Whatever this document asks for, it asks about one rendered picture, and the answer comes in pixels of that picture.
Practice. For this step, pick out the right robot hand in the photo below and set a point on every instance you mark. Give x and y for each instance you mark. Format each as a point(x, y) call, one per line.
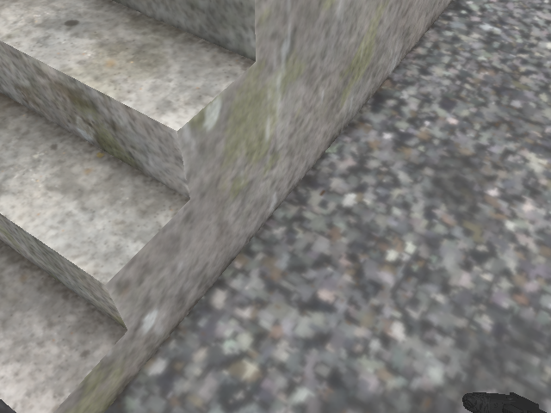
point(482, 402)

